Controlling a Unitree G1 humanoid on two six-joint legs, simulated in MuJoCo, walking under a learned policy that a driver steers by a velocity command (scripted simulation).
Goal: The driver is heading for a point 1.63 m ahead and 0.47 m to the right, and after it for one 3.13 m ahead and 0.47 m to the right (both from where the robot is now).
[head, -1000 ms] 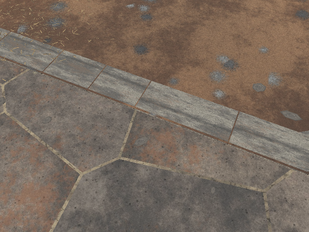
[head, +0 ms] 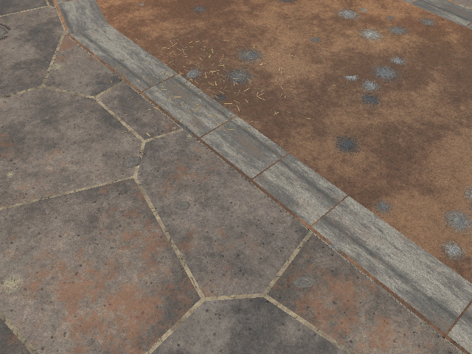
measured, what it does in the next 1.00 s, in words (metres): steps on the spot, turning right: left foot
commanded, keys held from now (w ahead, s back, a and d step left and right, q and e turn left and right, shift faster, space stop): e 0.82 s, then no key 0.18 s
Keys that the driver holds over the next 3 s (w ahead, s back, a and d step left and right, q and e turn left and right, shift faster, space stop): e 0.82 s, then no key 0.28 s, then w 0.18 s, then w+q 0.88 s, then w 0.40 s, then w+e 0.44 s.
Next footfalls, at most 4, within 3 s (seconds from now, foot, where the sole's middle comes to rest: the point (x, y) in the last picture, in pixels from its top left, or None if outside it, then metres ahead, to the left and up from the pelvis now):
0.94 left None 0.13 0.05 -0.77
1.28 right None -0.02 -0.15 -0.77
1.72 left None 0.41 -0.07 -0.77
2.22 right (358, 320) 0.64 -0.32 -0.77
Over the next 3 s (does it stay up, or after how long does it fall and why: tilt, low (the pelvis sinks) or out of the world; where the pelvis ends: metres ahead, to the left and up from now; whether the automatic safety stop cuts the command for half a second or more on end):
stays up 0.89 -0.15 0.01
